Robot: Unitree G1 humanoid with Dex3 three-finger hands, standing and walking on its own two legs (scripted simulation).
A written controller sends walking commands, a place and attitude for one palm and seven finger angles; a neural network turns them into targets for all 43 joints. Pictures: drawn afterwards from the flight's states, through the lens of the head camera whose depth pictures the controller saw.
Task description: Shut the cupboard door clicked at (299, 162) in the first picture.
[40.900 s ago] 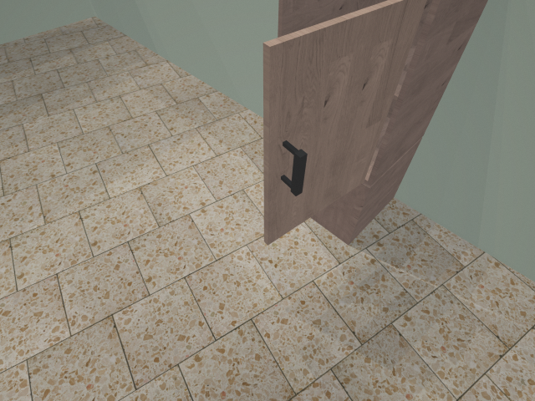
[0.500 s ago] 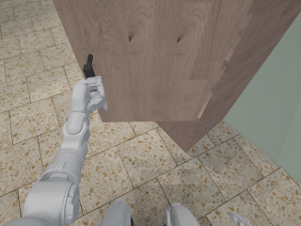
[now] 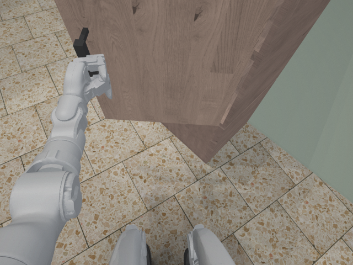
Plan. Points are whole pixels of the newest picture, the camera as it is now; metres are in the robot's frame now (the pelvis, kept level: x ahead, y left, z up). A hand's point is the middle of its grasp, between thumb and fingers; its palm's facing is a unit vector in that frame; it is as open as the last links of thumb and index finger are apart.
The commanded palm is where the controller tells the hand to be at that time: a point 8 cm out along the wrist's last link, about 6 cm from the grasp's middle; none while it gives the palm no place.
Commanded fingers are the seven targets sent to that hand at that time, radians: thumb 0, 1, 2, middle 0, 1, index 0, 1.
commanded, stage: push the door shut along its arc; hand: left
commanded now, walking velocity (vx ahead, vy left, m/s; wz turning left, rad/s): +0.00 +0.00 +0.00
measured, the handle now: (89, 58) +0.58 +0.16 +0.08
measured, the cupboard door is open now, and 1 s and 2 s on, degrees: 43 33 30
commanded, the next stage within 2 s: pull the fist back off the door in 0.98 s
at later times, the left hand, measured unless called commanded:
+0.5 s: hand (128, 60) +0.56 +0.07 +0.08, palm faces -0.27 -0.96 -0.02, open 3.1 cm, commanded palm +0.57 +0.12 +0.08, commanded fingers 0.00 0.90 0.90 -1.30 -1.50 -1.30 -1.50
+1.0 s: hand (132, 50) +0.60 +0.06 +0.08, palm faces -0.35 -0.94 -0.03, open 3.3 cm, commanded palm +0.62 +0.07 +0.08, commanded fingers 0.00 0.90 0.90 -1.30 -1.50 -1.30 -1.50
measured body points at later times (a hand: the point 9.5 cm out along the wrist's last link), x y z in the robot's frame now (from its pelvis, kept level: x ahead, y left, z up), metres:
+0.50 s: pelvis +0.00 +0.00 -0.02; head +0.16 +0.01 +0.40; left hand +0.57 +0.12 +0.09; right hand -0.03 -0.26 -0.13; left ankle +0.06 +0.10 -0.63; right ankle +0.02 -0.11 -0.63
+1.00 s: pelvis +0.00 +0.00 -0.03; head +0.19 +0.02 +0.38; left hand +0.61 +0.11 +0.09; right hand -0.05 -0.26 -0.12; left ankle +0.06 +0.10 -0.63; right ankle +0.02 -0.11 -0.63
